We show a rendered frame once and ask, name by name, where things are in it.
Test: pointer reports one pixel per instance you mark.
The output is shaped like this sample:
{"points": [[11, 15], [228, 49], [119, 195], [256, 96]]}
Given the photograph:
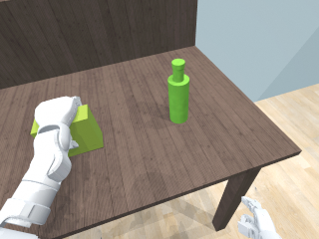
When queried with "robot left upper arm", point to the robot left upper arm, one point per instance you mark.
{"points": [[14, 234]]}

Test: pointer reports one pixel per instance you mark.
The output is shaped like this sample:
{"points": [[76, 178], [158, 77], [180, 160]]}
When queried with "robot left forearm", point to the robot left forearm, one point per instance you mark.
{"points": [[49, 167]]}

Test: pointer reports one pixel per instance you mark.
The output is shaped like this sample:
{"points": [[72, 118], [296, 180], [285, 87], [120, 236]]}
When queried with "left robot hand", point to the left robot hand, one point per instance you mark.
{"points": [[63, 109]]}

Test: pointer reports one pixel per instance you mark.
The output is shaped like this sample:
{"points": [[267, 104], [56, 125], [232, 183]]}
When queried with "right robot hand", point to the right robot hand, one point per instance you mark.
{"points": [[261, 221]]}

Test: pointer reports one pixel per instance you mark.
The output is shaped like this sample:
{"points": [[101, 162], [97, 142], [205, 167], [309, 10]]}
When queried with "table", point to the table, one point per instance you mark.
{"points": [[116, 55]]}

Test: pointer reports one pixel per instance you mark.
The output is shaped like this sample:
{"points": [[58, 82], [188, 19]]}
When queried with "sponge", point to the sponge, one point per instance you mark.
{"points": [[84, 130]]}

